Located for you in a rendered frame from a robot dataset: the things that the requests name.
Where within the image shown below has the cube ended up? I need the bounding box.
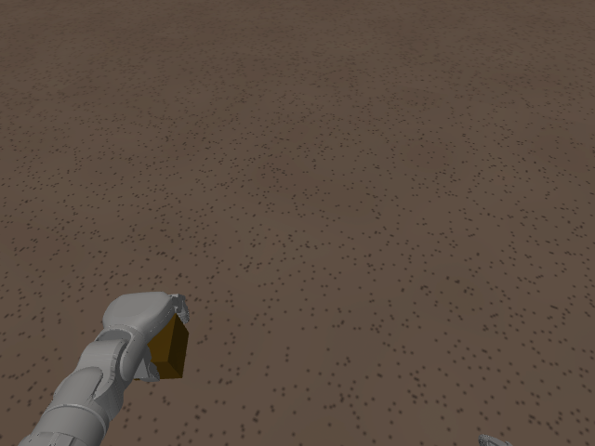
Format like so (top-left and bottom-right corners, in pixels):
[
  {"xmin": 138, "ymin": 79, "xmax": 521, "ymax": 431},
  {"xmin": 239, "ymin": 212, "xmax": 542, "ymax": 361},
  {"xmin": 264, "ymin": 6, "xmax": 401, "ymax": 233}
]
[{"xmin": 134, "ymin": 313, "xmax": 189, "ymax": 380}]

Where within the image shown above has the left robot hand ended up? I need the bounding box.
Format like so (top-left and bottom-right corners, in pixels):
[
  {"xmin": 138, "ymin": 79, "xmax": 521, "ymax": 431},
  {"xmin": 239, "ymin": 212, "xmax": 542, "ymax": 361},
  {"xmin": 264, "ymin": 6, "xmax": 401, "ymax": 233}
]
[{"xmin": 102, "ymin": 292, "xmax": 190, "ymax": 382}]

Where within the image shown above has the left robot arm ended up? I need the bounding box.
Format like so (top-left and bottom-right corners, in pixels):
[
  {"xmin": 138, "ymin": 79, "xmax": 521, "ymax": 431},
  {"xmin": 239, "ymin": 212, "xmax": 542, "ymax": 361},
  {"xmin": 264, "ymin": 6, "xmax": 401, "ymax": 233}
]
[{"xmin": 18, "ymin": 324, "xmax": 147, "ymax": 446}]

